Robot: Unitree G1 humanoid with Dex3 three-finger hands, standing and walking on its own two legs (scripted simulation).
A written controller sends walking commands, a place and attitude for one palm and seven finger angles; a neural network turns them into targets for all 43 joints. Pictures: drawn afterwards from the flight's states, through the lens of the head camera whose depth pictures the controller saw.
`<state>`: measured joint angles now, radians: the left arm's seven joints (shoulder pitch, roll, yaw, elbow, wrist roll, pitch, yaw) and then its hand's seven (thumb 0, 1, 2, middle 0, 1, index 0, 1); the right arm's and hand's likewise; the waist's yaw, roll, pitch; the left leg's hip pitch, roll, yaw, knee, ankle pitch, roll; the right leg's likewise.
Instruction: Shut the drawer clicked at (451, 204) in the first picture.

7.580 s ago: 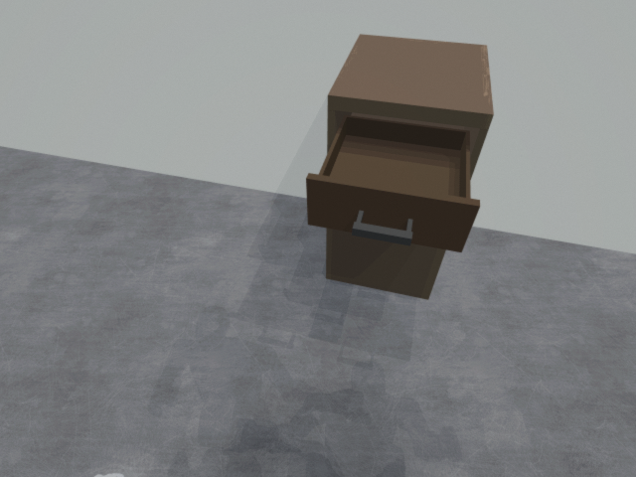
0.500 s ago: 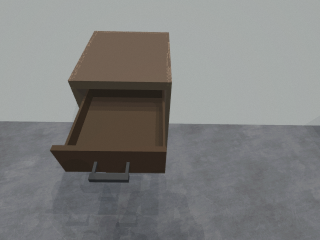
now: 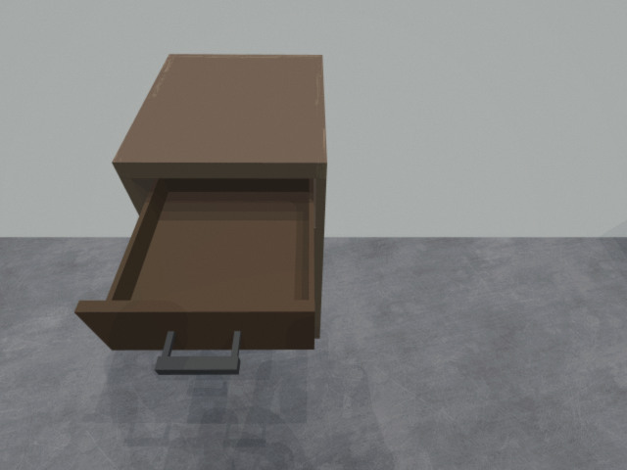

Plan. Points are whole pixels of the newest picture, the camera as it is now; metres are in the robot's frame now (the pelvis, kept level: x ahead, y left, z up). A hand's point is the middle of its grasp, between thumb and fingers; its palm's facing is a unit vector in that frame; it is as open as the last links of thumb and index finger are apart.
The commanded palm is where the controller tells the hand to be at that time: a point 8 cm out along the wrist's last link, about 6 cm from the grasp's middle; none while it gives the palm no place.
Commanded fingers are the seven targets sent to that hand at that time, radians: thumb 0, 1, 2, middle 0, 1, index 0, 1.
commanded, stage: come to a stop and stand still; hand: left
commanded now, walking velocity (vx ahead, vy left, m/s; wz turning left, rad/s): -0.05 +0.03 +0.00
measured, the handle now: (201, 351) +0.30 +0.20 -0.11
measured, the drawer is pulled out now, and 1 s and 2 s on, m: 0.29 0.29 0.29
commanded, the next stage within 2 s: look again from close up in 1.10 s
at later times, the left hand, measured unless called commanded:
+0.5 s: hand out of the picture +0.02 +0.20 -0.17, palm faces -0.01 -0.97 -0.26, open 7.4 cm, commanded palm none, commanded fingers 0.00 0.90 0.90 -0.20 -0.30 -0.20 -0.30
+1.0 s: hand out of the picture -0.02 +0.20 -0.18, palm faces -0.01 -0.98 -0.20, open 7.4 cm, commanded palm none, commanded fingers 0.00 0.90 0.90 -0.20 -0.30 -0.20 -0.30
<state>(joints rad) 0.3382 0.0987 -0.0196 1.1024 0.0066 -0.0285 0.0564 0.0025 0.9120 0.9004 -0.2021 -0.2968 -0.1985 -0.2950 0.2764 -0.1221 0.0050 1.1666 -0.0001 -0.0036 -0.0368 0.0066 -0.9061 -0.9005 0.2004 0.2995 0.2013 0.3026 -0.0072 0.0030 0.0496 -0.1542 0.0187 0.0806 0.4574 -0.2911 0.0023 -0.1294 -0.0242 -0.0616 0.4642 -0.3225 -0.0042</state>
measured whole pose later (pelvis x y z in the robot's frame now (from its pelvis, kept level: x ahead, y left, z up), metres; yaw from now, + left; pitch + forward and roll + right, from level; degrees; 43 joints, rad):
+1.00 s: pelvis -0.01 +0.02 +0.00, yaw +0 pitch -1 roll +0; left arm 0.30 0.16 -0.02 1.10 0.01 0.00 0.05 0.00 0.91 0.90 -0.20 -0.30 -0.20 -0.29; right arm 0.26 -0.16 0.01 1.12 -0.01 0.00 -0.02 0.01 -0.91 -0.90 0.20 0.30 0.20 0.30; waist -0.01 -0.01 0.05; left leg -0.17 0.00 0.10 0.48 -0.29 0.04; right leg -0.14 -0.05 -0.04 0.46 -0.30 0.03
